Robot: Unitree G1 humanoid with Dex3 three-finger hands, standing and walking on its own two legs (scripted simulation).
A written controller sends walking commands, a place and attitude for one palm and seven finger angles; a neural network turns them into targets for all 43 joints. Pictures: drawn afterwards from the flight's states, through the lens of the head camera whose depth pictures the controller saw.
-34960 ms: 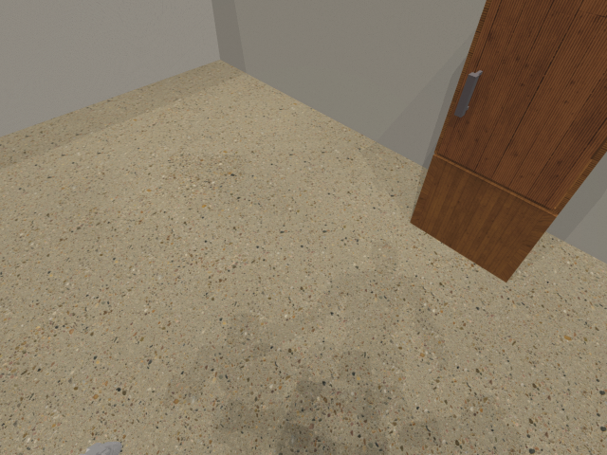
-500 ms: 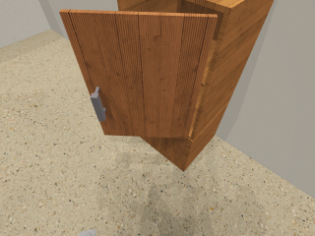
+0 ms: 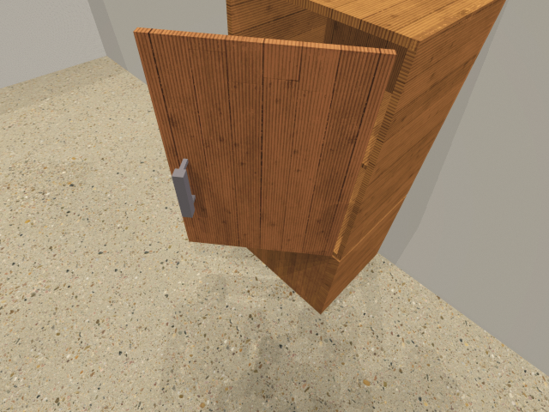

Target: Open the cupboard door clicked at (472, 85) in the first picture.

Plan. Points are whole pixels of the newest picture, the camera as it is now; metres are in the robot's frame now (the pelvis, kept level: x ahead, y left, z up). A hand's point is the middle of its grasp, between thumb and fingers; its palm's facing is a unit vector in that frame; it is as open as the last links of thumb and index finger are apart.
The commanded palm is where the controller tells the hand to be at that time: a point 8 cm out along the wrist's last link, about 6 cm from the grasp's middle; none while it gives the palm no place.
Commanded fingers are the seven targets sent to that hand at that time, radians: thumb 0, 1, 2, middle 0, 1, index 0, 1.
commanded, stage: come to a stop and stand still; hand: left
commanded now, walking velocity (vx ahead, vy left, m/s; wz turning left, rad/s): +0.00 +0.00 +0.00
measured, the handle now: (186, 188) +0.58 +0.25 -0.09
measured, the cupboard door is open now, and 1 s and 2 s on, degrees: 39 39 39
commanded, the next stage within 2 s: look again from close up in 0.40 s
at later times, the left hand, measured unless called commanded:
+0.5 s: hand out of the picture +0.02 +0.22 -0.17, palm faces -0.01 -0.97 -0.25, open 7.4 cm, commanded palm none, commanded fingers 0.00 0.90 0.90 -0.20 -0.30 -0.20 -0.30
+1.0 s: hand out of the picture +0.04 +0.19 -0.17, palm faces -0.02 -0.98 -0.21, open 7.4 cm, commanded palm none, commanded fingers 0.00 0.90 0.90 -0.20 -0.30 -0.20 -0.30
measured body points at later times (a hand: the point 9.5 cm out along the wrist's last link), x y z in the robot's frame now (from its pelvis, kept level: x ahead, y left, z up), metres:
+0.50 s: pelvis -0.01 +0.02 +0.00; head +0.00 +0.01 +0.45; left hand +0.02 +0.27 -0.15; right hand -0.01 -0.21 -0.16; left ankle -0.03 +0.11 -0.74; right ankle +0.00 -0.10 -0.74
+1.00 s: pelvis +0.00 +0.00 +0.00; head +0.02 +0.00 +0.45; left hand +0.04 +0.24 -0.15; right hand +0.04 -0.24 -0.15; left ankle -0.03 +0.11 -0.74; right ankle +0.00 -0.10 -0.74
